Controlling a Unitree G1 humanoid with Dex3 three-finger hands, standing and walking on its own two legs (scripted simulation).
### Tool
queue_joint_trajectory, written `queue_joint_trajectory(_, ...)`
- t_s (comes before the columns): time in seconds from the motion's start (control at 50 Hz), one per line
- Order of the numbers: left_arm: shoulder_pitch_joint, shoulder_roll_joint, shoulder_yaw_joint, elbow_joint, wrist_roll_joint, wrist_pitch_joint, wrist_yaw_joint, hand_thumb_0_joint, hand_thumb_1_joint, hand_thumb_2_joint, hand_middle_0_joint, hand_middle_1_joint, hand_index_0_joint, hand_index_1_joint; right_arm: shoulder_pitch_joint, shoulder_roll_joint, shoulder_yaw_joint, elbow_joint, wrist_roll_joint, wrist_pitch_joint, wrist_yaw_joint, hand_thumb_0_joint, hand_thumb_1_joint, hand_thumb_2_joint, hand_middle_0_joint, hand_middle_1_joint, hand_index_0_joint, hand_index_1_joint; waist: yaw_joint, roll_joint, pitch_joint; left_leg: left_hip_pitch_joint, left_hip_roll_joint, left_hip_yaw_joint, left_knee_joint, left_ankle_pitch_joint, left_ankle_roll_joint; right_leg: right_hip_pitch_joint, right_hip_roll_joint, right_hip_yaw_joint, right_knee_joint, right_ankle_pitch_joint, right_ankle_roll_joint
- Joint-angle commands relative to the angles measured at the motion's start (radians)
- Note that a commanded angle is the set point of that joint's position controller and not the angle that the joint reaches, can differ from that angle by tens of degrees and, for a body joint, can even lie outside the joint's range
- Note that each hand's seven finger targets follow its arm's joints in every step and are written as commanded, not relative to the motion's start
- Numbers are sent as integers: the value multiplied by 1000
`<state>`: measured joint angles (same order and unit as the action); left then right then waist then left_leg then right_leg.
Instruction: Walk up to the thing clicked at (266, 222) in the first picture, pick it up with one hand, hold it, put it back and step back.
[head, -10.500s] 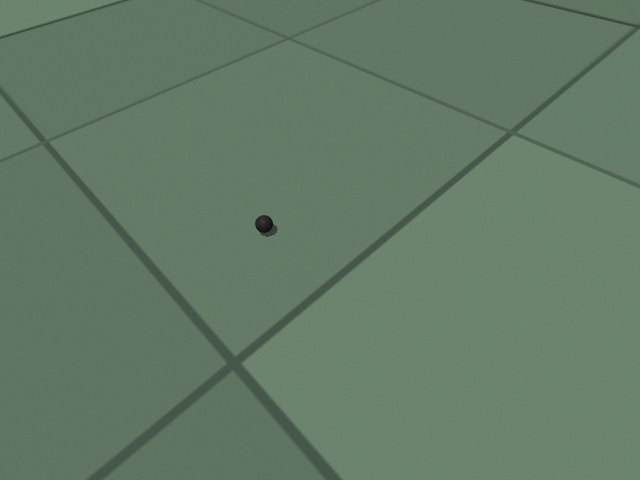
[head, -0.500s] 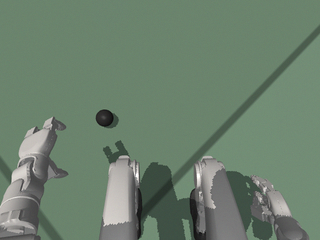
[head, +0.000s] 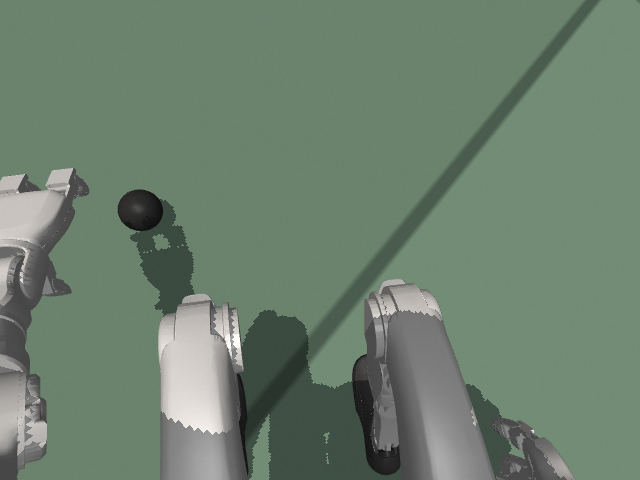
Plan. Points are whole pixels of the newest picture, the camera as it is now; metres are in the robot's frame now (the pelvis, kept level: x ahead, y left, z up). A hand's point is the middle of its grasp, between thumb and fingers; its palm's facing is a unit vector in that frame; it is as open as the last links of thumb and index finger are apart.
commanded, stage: rise first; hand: left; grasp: from above
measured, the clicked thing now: (140, 210) +0.52 +0.30 -0.33
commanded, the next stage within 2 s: approach in 0.82 s
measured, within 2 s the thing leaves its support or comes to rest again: neither
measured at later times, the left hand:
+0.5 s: hand (79, 229) +0.44 +0.34 -0.19, palm faces -0.46 -0.07 -0.89, open 14.1 cm
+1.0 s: hand (90, 226) +0.45 +0.33 -0.21, palm faces -0.46 -0.08 -0.89, open 14.1 cm
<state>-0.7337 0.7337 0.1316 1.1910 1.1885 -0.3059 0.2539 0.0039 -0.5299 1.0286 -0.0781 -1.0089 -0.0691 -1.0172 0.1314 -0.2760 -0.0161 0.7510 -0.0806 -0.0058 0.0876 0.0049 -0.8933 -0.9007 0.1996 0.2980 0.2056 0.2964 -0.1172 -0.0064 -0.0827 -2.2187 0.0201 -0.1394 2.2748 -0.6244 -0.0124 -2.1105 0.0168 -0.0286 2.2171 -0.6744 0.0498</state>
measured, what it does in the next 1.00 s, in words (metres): stands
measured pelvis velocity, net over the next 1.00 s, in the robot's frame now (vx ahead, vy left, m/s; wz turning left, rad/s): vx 0.02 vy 0.00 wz -0.04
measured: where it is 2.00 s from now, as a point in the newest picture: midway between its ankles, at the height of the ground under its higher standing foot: (305, 441)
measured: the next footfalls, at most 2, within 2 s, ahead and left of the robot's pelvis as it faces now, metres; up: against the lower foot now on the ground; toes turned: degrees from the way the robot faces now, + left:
none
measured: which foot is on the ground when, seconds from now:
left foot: down 0.00-1.00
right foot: down 0.00-1.00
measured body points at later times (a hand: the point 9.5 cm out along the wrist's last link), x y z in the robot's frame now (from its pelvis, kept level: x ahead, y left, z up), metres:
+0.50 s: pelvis +0.01 +0.00 -0.03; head +0.25 +0.07 +0.35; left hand +0.46 +0.34 -0.14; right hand +0.09 -0.27 -0.14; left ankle +0.10 +0.13 -0.33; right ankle +0.11 -0.14 -0.33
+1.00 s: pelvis +0.02 +0.00 -0.04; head +0.26 +0.07 +0.33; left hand +0.47 +0.33 -0.16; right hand +0.09 -0.28 -0.15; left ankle +0.10 +0.13 -0.33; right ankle +0.11 -0.14 -0.33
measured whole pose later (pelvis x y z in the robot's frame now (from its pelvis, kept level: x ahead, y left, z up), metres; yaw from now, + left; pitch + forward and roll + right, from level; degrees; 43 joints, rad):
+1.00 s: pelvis +0.02 +0.00 -0.04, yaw -2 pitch +33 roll -9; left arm -0.90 0.82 0.16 1.42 1.28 -0.30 0.38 0.00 -0.53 1.00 -0.08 -1.04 -0.08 -1.04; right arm 0.10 -0.27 0.05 0.75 -0.16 0.00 0.14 0.00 -0.91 -0.90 0.20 0.30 0.20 0.30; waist -0.19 -0.03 -0.02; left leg -2.33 0.02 -0.18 2.42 -0.68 -0.03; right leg -2.22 0.04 -0.05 2.35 -0.71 0.07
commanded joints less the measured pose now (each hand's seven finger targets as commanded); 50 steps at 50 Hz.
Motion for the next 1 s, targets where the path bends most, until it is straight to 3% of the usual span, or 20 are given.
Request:
queue_joint_trajectory(0.0,-301,321,58,-71,39,-3,73,0,-538,1010,-67,-982,-65,-984,138,-228,-71,-34,-11,-12,-2,0,-896,-900,200,300,200,300,5,242,-611,548,-16,81,-252,31,26,154,15,-110,-205,87,-90)
queue_joint_trajectory(0.08,-353,333,57,-62,75,-8,100,0,-534,1002,-64,-991,-65,-989,144,-233,-72,-31,-22,-9,4,0,-897,-900,200,300,200,300,-2,253,-640,548,-16,83,-227,45,27,141,17,-113,-190,103,-88)
queue_joint_trajectory(0.1,-343,312,43,-35,78,-6,103,0,-528,991,-66,-999,-71,-993,143,-227,-66,-29,-27,-10,8,0,-900,-901,200,300,200,300,-15,256,-614,533,-17,82,-224,38,28,141,16,-116,-184,97,-86)
queue_joint_trajectory(0.2,-371,299,39,19,70,6,122,0,-521,980,-63,-1028,-75,-1015,159,-229,-61,-18,-40,-17,15,0,-903,-902,200,300,200,300,-28,229,-621,529,-11,79,-194,64,33,137,19,-120,-174,125,-83)
queue_joint_trajectory(0.28,-416,326,47,6,78,9,135,0,-536,991,-59,-1026,-66,-1017,161,-229,-58,-18,-44,-21,18,0,-903,-902,200,300,200,300,-25,273,-645,533,-9,76,-185,63,28,122,22,-123,-152,126,-85)
queue_joint_trajectory(0.3,-427,339,51,4,84,9,136,0,-540,995,-60,-1021,-66,-1014,166,-231,-56,-18,-46,-21,20,0,-903,-902,200,300,200,300,-35,285,-653,526,-10,81,-173,77,30,137,23,-124,-150,140,-83)
queue_joint_trajectory(0.42,-412,340,62,41,74,15,144,0,-535,986,-60,-1039,-70,-1027,178,-227,-46,-15,-55,-19,27,0,-905,-902,200,300,200,300,-48,242,-650,471,-12,97,-136,111,38,187,30,-120,-156,177,-77)
queue_joint_trajectory(0.46,-404,362,80,26,73,13,147,0,-537,983,-57,-1046,-69,-1032,179,-223,-43,-17,-58,-19,27,0,-905,-902,200,300,200,300,-34,250,-658,473,-10,95,-133,123,38,200,30,-121,-150,186,-77)
queue_joint_trajectory(0.48,-394,338,68,35,72,15,145,0,-540,990,-58,-1036,-67,-1026,177,-222,-40,-16,-59,-16,27,0,-903,-901,200,300,200,300,-33,260,-656,487,-11,92,-136,133,35,187,29,-122,-137,191,-79)
queue_joint_trajectory(0.56,-392,356,82,36,73,16,147,0,-539,993,-56,-1038,-66,-1028,177,-229,-45,-20,-56,-9,31,0,-902,-901,200,300,200,300,-36,275,-661,504,-8,83,-134,136,31,170,31,-129,-125,191,-82)
queue_joint_trajectory(0.6,-402,342,69,41,73,15,146,0,-541,990,-57,-1044,-66,-1033,178,-228,-39,-17,-63,-7,33,0,-903,-901,200,300,200,300,-54,261,-648,486,-8,85,-118,149,35,179,31,-128,-126,209,-79)
queue_joint_trajectory(0.62,-387,342,65,47,77,14,145,0,-552,998,-58,-1046,-64,-1039,179,-223,-32,-14,-64,-6,34,0,-904,-902,200,300,200,300,-47,264,-639,482,-9,91,-113,165,37,190,33,-124,-129,224,-78)
queue_joint_trajectory(0.64,-406,368,80,30,74,12,146,0,-537,985,-57,-1052,-70,-1039,181,-231,-34,-14,-61,-4,34,0,-904,-902,200,300,200,300,-47,261,-663,479,-7,89,-106,174,38,200,35,-125,-128,235,-76)
queue_joint_trajectory(0.68,-396,367,90,45,65,13,152,0,-537,988,-60,-1041,-70,-1029,182,-231,-33,-13,-64,-5,36,0,-903,-901,200,300,200,300,-45,268,-646,477,-7,88,-107,166,36,190,32,-126,-118,222,-77)
queue_joint_trajectory(0.78,-404,348,63,77,78,6,151,0,-554,1004,-60,-1040,-64,-1035,177,-233,-27,-10,-70,-3,38,0,-903,-902,200,300,200,300,-64,268,-620,456,-8,84,-101,131,35,167,35,-132,-117,196,-79)
queue_joint_trajectory(0.84,-415,379,87,63,74,-1,160,0,-545,997,-59,-1042,-66,-1033,177,-235,-21,-10,-74,-1,38,0,-902,-901,200,300,200,300,-55,267,-643,449,-9,86,-91,134,35,183,37,-131,-114,198,-77)
queue_joint_trajectory(0.88,-414,358,71,75,76,-1,160,0,-550,1001,-59,-1043,-65,-1036,172,-236,-18,-5,-78,-1,39,0,-903,-901,200,300,200,300,-62,271,-634,456,-10,84,-91,136,34,170,38,-136,-105,197,-78)
queue_joint_trajectory(0.9,-416,361,66,93,82,0,164,0,-611,1074,-70,-1003,-42,-1033,174,-237,-14,-6,-79,-2,39,0,-910,-904,200,300,200,300,-69,268,-625,453,-9,83,-85,141,35,173,38,-135,-108,206,-77)
queue_joint_trajectory(0.94,-464,361,53,96,86,0,173,0,-516,958,-58,-1072,-77,-1051,174,-239,-7,-2,-82,-3,38,0,-903,-896,200,300,200,300,-89,271,-616,431,-9,83,-78,129,36,166,40,-135,-109,203,-76)
queue_joint_trajectory(0.98,-520,347,26,108,92,-5,182,0,-506,952,-58,-1071,-80,-1047,172,-241,-6,4,-83,-6,36,0,-901,-895,200,300,200,300,-110,264,-601,411,-7,78,-76,94,37,136,43,-140,-112,175,-77)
